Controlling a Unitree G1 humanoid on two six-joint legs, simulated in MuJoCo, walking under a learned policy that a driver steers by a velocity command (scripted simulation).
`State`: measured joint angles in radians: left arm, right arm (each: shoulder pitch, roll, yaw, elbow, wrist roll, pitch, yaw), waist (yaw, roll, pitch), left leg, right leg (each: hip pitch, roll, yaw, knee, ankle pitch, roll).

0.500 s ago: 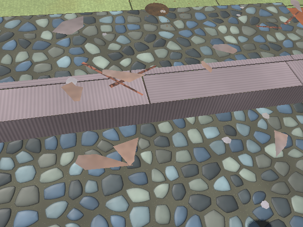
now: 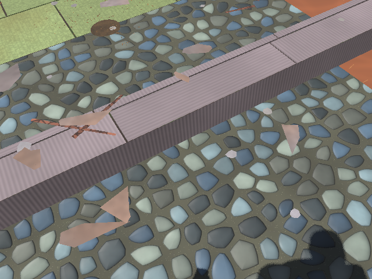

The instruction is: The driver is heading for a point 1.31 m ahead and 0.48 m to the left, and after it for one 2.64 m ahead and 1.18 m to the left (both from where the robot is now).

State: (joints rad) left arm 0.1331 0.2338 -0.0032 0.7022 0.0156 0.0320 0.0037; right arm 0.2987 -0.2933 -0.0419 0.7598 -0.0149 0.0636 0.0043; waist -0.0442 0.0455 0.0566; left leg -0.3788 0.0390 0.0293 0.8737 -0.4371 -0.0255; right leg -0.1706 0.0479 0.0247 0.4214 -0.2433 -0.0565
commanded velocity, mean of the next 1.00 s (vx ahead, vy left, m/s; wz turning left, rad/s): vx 0.22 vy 0.00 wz -0.04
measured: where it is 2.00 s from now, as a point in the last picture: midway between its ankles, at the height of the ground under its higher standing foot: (163, 196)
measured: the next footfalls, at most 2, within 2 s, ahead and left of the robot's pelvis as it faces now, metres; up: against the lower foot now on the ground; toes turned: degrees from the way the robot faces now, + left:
left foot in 0.18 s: +0.03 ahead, +0.13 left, +0.00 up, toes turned +0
right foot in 0.88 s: +0.09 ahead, -0.11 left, +0.00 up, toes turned -5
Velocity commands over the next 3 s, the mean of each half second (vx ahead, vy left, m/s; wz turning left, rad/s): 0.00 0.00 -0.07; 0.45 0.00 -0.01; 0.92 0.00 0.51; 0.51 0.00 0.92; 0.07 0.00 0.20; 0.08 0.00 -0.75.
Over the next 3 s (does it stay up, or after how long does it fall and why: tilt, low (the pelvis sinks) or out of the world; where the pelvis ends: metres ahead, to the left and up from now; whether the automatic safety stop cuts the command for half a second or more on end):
stays up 0.76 0.22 -0.01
